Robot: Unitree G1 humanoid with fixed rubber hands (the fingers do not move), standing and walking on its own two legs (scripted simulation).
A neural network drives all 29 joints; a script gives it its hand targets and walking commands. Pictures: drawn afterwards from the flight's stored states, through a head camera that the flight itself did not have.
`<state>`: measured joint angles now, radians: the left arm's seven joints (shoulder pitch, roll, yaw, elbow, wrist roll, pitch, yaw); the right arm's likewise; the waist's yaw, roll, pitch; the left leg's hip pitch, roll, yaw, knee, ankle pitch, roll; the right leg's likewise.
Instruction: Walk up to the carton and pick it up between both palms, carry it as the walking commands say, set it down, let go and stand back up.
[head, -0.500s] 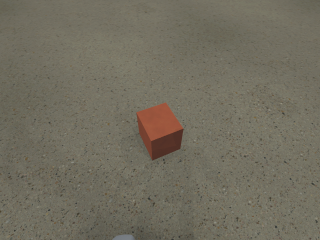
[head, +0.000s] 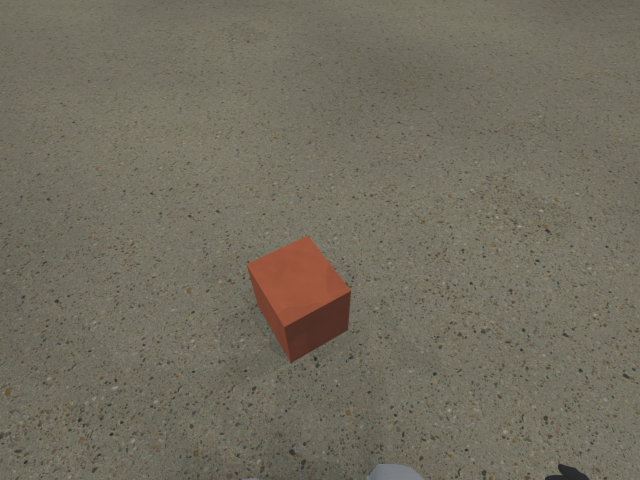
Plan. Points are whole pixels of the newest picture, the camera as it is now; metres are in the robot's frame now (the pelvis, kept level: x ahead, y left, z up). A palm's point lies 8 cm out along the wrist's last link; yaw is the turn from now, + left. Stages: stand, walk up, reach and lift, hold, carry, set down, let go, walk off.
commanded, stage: walk up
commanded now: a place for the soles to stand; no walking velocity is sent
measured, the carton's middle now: (299, 298) +0.73 +0.07 -0.63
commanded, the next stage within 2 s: none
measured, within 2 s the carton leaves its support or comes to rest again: neither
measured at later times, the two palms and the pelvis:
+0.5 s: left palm (70, 471) +0.16 +0.33 -0.10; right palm (531, 375) +0.25 -0.30 -0.08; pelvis +0.13 +0.01 +0.00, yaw +0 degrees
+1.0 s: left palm (123, 351) +0.31 +0.30 -0.08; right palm (534, 378) +0.26 -0.31 -0.10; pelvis +0.17 +0.00 +0.02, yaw +0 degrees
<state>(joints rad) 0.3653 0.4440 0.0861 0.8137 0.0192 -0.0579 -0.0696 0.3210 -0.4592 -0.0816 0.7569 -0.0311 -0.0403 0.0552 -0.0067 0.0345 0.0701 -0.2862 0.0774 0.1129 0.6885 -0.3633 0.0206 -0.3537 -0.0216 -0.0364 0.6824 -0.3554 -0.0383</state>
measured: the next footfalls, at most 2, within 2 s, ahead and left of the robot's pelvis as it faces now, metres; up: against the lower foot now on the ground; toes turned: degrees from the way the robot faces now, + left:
left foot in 0.34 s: +0.24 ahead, +0.14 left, +0.00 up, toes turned +3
right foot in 0.56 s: +0.22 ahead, -0.11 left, +0.00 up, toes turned -3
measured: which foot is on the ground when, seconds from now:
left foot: down 0.00-0.00, up 0.02-0.32, down 0.34-1.00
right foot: down 0.00-0.34, up 0.36-0.54, down 0.56-1.00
